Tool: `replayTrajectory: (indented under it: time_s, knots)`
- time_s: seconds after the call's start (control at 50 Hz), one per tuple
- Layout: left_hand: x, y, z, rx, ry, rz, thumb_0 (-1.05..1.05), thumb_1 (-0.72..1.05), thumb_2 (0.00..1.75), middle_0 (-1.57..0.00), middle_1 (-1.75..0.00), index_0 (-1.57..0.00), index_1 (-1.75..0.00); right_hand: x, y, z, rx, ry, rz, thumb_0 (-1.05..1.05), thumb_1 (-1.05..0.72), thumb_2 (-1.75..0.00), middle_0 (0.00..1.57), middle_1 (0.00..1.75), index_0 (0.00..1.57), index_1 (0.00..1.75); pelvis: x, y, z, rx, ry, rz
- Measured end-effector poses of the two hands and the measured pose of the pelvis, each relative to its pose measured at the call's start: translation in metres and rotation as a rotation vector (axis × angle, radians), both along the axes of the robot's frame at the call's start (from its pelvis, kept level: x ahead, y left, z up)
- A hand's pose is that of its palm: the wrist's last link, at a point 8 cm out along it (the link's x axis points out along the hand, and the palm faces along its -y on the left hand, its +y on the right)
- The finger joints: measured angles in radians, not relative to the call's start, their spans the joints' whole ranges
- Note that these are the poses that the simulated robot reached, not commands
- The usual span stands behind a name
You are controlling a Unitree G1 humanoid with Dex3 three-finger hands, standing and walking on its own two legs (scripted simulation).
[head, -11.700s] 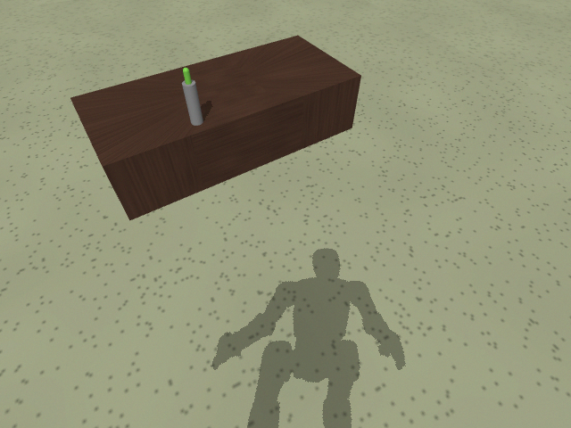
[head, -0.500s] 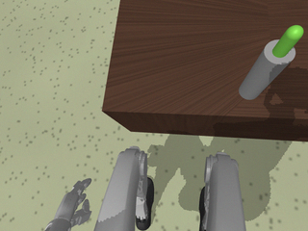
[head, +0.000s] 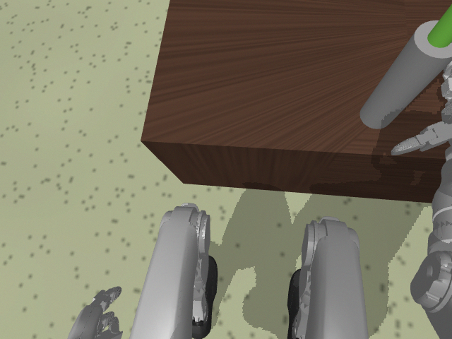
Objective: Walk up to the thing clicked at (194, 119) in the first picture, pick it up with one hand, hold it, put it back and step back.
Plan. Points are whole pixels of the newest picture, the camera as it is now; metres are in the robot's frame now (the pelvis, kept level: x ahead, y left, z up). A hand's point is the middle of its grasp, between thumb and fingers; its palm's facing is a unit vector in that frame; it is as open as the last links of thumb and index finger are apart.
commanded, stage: close in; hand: right
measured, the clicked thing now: (411, 71) +0.51 -0.22 +0.05
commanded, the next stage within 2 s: rest palm in 0.20 s
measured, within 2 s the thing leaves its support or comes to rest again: leaves its support in 1.68 s
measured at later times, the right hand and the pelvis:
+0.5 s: hand (408, 97) +0.49 -0.23 +0.01, palm faces +0.13 +0.99 -0.01, open 17.5 cm; pelvis +0.01 +0.00 +0.00, yaw -1 degrees
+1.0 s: hand (397, 90) +0.51 -0.22 +0.01, palm faces +0.12 +0.99 -0.02, open 14.3 cm; pelvis +0.00 +0.00 +0.00, yaw -1 degrees
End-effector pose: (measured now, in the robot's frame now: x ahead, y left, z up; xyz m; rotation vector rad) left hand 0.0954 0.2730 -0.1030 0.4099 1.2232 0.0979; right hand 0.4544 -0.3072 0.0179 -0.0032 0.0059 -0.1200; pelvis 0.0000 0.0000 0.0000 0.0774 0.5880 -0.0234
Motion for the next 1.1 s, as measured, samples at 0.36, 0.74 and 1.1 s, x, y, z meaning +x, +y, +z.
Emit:
replayTrajectory:
  time_s: [0.36, 0.74, 1.1]
  knots:
    - [0.031, 0.008, -0.003, 0.003, -0.002, -0.032, 0.01, 0.90, 0.89, -0.20, -0.30, -0.21, -0.29, 0.006, 0.019, -0.006, -0.002, -0.003, -0.015, -0.01, 0.54, -0.03, 0.06, 0.04, 0.05, 0.04, 0.007, 0.005, 0.003, -0.017, 0.016, -0.006]
    - [0.017, 0.002, -0.003, -0.006, 0.036, -0.010, 0.01, 0.88, 0.91, -0.21, -0.30, -0.20, -0.31, 0.015, 0.028, -0.006, -0.009, 0.005, 0.003, -0.01, 0.57, -0.01, 0.26, 0.11, 0.25, 0.11, 0.006, 0.001, 0.004, -0.014, 0.014, -0.010]
    - [-0.004, 0.005, -0.006, -0.004, 0.084, 0.024, 0.01, 0.90, 0.90, -0.20, -0.29, -0.20, -0.29, 0.024, 0.037, -0.008, -0.013, 0.008, 0.001, -0.01, 0.44, -0.24, 0.78, 0.50, 0.77, 0.50, 0.004, 0.002, 0.001, -0.014, 0.015, -0.008]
